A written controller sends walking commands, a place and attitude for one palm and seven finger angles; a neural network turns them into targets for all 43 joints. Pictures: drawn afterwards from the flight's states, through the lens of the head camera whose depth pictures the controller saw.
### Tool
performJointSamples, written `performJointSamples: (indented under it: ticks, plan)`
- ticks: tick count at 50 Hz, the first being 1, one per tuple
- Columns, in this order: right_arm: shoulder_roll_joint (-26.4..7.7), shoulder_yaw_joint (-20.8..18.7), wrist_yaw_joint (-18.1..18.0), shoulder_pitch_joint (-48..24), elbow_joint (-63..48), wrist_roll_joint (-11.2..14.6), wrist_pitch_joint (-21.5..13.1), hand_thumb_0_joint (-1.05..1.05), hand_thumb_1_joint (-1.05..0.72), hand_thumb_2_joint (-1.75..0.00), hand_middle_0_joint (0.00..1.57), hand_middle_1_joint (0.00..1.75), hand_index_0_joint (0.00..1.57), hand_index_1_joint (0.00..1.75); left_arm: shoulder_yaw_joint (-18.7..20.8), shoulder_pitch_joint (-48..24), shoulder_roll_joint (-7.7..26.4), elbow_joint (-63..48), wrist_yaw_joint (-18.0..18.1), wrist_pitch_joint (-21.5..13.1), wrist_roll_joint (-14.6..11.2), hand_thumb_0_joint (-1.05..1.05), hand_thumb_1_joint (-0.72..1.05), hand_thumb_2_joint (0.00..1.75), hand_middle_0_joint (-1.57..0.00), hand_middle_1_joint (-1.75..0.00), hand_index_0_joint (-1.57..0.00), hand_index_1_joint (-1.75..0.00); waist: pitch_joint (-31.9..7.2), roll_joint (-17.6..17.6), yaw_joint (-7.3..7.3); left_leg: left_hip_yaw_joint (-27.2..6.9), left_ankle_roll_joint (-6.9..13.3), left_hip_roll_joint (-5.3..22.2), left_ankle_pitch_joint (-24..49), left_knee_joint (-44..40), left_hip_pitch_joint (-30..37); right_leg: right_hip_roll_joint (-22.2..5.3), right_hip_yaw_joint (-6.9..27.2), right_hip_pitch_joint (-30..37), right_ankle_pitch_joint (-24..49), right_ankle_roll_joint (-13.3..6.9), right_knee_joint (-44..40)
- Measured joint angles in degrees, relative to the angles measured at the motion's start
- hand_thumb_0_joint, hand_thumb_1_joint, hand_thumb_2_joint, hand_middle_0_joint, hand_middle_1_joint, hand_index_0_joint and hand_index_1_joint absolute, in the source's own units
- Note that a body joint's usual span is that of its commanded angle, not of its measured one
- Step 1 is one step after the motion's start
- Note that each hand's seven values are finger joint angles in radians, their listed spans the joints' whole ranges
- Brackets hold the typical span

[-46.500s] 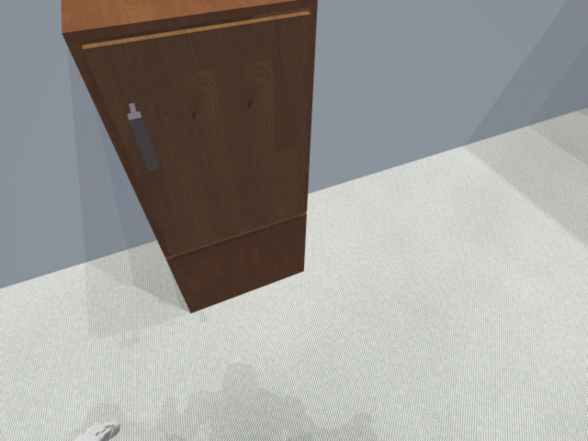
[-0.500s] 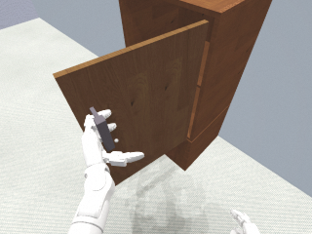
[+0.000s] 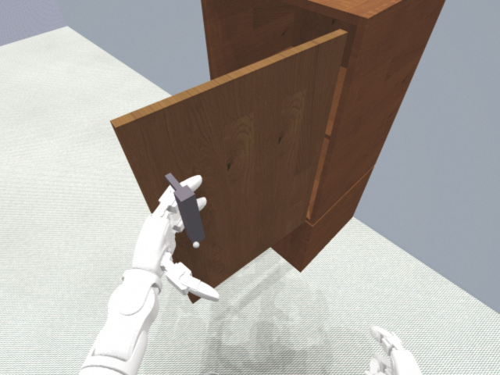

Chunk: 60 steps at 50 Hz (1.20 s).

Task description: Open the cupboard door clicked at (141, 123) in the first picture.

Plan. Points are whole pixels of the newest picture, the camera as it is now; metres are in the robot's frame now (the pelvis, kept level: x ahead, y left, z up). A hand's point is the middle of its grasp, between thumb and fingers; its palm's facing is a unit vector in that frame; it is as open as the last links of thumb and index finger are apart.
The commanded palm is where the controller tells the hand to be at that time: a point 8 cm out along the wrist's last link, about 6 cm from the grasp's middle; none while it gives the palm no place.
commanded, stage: slide the hand sideways off the handle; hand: left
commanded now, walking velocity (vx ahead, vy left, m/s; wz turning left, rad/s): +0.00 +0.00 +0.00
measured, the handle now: (184, 208) +0.36 +0.13 +0.08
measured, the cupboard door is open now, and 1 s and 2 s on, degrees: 83 84 84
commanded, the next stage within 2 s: draw the hand back to the body in 1.00 s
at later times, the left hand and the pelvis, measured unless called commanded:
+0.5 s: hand (179, 264) +0.26 +0.12 +0.07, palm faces -0.07 -1.00 -0.05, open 16.1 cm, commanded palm +0.24 +0.19 +0.07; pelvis +0.01 -0.01 +0.00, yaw -1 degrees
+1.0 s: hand (120, 290) +0.22 +0.19 +0.07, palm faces -0.02 -1.00 -0.04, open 16.3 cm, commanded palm +0.20 +0.24 +0.07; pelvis +0.00 -0.02 -0.01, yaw +0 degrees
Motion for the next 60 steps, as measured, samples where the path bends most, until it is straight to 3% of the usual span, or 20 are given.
performJointSamples:
  ticks: [2,4,11,19,38,47,54,60]
  plan:
    - [-0.51,0.18,-0.39,0.11,-0.01,0.71,-0.86,0.01,-0.9,-0.9,0.2,0.3,0.2,0.3,0.02,-0.14,-0.42,-0.1,-2.62,1.02,-2.93,-0.01,-0.5,0.3,-0.24,-0.4,-0.18,-0.39,0.33,0.39,0.0,0.01,0.12,-0.04,0.09,-0.07,0.3,-0.03,0.01,0.42,0.25,0.14,-0.33]
    - [-0.68,0.33,-0.45,0.08,-0.05,1.01,-1.57,0.02,-0.9,-0.9,0.2,0.3,0.2,0.3,0.51,-0.14,-1.63,-0.3,-2.89,1.9,-4.08,-0.01,-0.5,0.3,-0.22,-0.37,-0.17,-0.37,0.41,0.4,-0.05,0.23,0.23,-0.14,0.29,-0.32,0.46,-0.15,0.23,0.45,0.45,0.29,-0.45]
    - [0.17,0.72,1.19,-0.05,-1.54,0.65,-2.48,0.02,-0.9,-0.9,0.2,0.3,0.2,0.3,1.63,1.63,-2.93,-2.8,-0.31,2.57,-1.89,-0.01,-0.5,0.3,-0.22,-0.36,-0.21,-0.36,0.12,-0.62,-0.4,1.26,0.21,-0.09,0.52,-0.65,0.2,-0.16,1.27,-0.7,0.43,0.26,0.29]
    - [0.5,0.75,1.59,0.63,-2.98,0.53,-1.94,0.02,-0.9,-0.9,0.2,0.3,0.2,0.3,3.8,8.77,-1.57,-8.05,-1.54,2.26,-2.13,-0.01,-0.5,0.3,-0.21,-0.33,-0.18,-0.33,-0.43,-0.59,-0.51,1.53,-0.31,0.66,-0.25,-0.6,0.83,0.58,1.57,-0.41,-0.2,-0.25,0.52]
    - [-1.59,-0.28,-1.05,-0.15,-2.81,1.18,-4.01,0.02,-0.9,-0.9,0.2,0.3,0.2,0.3,13.03,18.06,3.44,-12.26,-12.59,0.38,-9.84,-0.01,-0.5,0.3,-0.22,-0.33,-0.2,-0.32,-0.94,-0.03,0.32,-0.48,-1.81,1.32,-1.19,0.84,-0.46,1.32,-0.33,-1.17,-1.79,-1.55,2.04]
    - [-2.46,-0.29,-2.0,0.33,-2.47,1.65,-5.58,0.02,-0.9,-0.9,0.2,0.3,0.2,0.3,19.11,18.67,5.78,-10.34,-17.05,0.29,-13.3,-0.01,-0.5,0.3,-0.18,-0.31,-0.16,-0.3,-0.99,0.08,0.94,-1.33,-1.73,1.37,-1.7,2.72,-2.2,1.43,-1.09,-2.15,-2.01,-1.42,2.88]
    - [-2.62,-0.3,-2.28,0.75,-2.73,1.99,-8.32,0.02,-0.9,-0.9,0.2,0.3,0.2,0.3,17.49,20.05,5.62,-12.72,-19.81,0.38,-14.69,-0.01,-0.5,0.3,-0.16,-0.3,-0.15,-0.3,-1.12,0.65,0.91,-1.37,-0.86,1.09,-1.85,3.95,-3.4,1.19,-1.11,-2.69,-1.51,-0.68,2.85]
    - [-1.55,0.36,-2.02,0.62,-3.3,1.97,-9.34,0.02,-0.9,-0.9,0.2,0.3,0.2,0.3,15.77,19.13,4.92,-15.21,-16.73,2.55,-12.82,-0.01,-0.5,0.3,-0.16,-0.3,-0.15,-0.3,-0.59,0.08,0.63,-0.83,-0.14,0.72,-1.82,4.66,-3.9,0.8,-0.57,-3.17,-1.18,-0.07,3.29]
